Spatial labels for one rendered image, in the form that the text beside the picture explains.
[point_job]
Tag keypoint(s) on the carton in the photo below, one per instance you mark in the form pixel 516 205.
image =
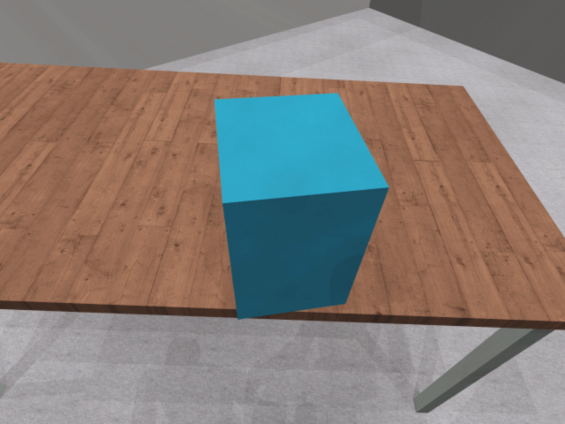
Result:
pixel 301 194

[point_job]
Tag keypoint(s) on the table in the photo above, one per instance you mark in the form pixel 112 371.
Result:
pixel 111 202

